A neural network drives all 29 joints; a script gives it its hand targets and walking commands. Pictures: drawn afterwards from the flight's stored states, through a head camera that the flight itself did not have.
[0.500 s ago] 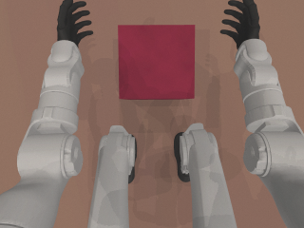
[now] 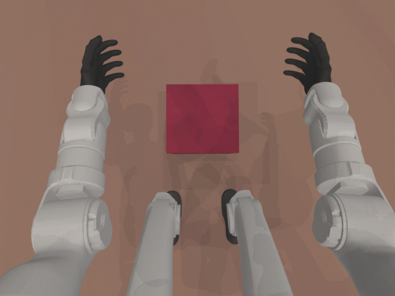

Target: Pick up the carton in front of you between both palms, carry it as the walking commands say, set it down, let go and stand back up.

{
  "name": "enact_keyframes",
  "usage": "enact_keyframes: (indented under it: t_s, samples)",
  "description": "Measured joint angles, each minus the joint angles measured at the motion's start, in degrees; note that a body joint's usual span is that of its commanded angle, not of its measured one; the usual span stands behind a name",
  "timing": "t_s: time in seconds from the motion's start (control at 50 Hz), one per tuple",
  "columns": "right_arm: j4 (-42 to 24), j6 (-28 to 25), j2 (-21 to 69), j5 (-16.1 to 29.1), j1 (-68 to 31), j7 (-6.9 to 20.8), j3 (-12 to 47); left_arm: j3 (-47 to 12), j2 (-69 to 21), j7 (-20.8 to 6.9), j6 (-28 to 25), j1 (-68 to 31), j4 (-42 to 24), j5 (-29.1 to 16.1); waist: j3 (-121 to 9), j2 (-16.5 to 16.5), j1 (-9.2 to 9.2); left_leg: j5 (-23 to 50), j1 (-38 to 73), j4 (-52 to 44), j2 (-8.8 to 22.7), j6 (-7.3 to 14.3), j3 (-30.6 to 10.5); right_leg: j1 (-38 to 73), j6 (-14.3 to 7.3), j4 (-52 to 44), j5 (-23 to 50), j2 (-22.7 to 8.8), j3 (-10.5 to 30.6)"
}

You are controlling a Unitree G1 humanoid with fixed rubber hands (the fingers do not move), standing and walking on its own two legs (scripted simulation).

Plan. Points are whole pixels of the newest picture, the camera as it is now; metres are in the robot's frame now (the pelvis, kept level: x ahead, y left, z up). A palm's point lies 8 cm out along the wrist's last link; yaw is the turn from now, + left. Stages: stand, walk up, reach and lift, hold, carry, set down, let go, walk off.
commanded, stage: set down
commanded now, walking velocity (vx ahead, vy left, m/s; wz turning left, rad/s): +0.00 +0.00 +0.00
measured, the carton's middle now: (201, 124) +0.45 +0.00 -0.48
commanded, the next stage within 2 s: let go in 0.02 s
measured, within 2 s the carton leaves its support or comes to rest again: neither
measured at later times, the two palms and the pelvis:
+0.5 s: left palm (38, 139) +0.37 +0.22 +0.02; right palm (379, 132) +0.37 -0.23 +0.02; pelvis +0.06 +0.00 +0.12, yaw +0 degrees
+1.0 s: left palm out of the picture +0.25 +0.24 +0.10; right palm out of the picture +0.25 -0.23 +0.10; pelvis +0.09 +0.00 +0.17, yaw +0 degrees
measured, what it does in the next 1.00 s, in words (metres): rises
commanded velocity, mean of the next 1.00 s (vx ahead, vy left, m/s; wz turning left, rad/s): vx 0.00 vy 0.00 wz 0.00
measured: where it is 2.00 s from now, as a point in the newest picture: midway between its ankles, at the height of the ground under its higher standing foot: (202, 226)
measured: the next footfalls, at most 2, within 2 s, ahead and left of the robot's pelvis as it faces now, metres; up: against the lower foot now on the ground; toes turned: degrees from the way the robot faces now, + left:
none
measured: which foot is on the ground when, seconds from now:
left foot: down 0.00-1.00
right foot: down 0.00-1.00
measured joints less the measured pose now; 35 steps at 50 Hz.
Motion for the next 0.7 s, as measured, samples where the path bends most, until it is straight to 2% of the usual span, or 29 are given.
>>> enact_keyframes:
  t_s: [0.14, 0.26, 0.38, 0.7]
  samples:
    - [-0.16, -0.7, 0.85, -2.96, 3.34, 0.91, -0.21, 0.46, -1.16, -0.68, -0.68, 3.27, -0.07, 3.1, -0.03, 0.03, 0.1, 2.6, 7.3, -8.51, 0.09, 0.11, -0.23, 7.33, -0.08, -8.51, 2.56, -0.23, 0.16]
    - [-5.37, -0.8, 2.07, -5.64, 14.85, 1.65, 2.05, -1.69, -2.55, -0.94, -0.83, 14.79, -5.54, 5.56, 0.83, -0.13, 0.16, 3.86, 17.13, -16.11, 0.19, 0.29, -0.33, 17.13, -0.28, -16.01, 3.76, -0.47, 0.34]
    - [-10.08, -2.24, 2.21, -4.56, 27.95, 2.63, 4.63, -4.25, -2.74, -1.73, -2.21, 28.24, -10.65, 3.89, 2.0, -0.18, 0.08, 4.49, 29.5, -23.45, 0.35, 0.52, -0.45, 29.49, -0.5, -23.33, 4.38, -0.66, 0.47]
    - [-15.67, -7.63, 2.43, -1.61, 56.05, 3.37, 11.12, -10.5, -2.78, -2.81, -7.81, 56.25, -15.86, 1.11, 3.54, -0.24, 0.22, 6.78, 62.25, -40.9, 0.87, 0.95, -0.59, 62.23, -0.82, -40.9, 6.79, -1.04, 0.89]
